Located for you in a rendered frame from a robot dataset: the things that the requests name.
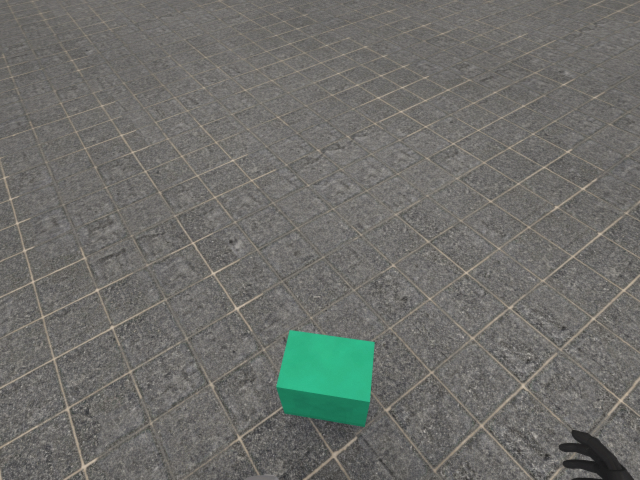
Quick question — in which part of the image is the carton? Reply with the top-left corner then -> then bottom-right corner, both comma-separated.
276,330 -> 375,427

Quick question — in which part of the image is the right robot hand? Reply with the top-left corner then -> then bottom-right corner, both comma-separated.
559,430 -> 634,480

